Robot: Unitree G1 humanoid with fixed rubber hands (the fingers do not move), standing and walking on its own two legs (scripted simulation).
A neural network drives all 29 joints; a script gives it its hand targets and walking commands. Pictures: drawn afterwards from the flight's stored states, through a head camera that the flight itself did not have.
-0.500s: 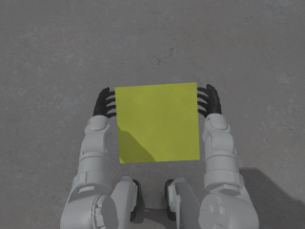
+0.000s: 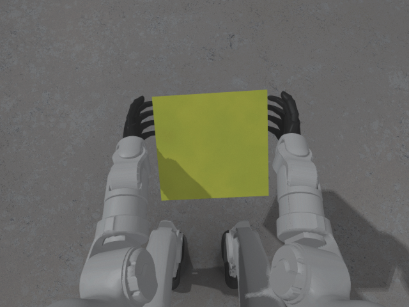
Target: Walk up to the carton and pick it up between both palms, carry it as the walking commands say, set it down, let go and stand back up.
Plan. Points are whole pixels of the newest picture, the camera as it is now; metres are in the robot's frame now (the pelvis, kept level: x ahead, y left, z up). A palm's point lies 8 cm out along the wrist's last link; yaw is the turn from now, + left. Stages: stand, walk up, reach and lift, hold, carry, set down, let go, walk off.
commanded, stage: set down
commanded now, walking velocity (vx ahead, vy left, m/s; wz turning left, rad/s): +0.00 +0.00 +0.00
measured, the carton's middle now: (211, 139) +0.45 -0.01 -0.18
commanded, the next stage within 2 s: none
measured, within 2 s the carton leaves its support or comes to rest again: neither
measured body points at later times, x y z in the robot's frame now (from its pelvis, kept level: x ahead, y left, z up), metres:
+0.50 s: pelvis -0.02 +0.00 -0.08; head +0.24 +0.00 +0.29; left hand +0.46 +0.14 -0.17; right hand +0.46 -0.16 -0.16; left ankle +0.07 +0.11 -0.59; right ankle +0.08 -0.11 -0.59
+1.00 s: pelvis -0.03 +0.00 -0.14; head +0.27 -0.01 +0.19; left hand +0.49 +0.14 -0.25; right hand +0.49 -0.16 -0.24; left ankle +0.07 +0.11 -0.59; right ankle +0.08 -0.11 -0.59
